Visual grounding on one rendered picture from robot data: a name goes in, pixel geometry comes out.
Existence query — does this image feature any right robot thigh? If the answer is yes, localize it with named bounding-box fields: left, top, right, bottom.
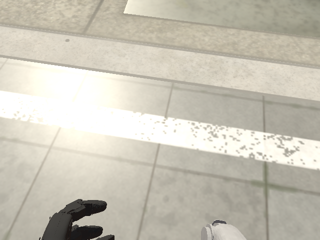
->
left=201, top=223, right=247, bottom=240

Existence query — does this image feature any robot right shin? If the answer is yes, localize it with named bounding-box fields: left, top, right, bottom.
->
left=212, top=219, right=227, bottom=226

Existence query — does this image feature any left robot hand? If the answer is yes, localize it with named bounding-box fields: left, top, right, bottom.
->
left=39, top=199, right=115, bottom=240

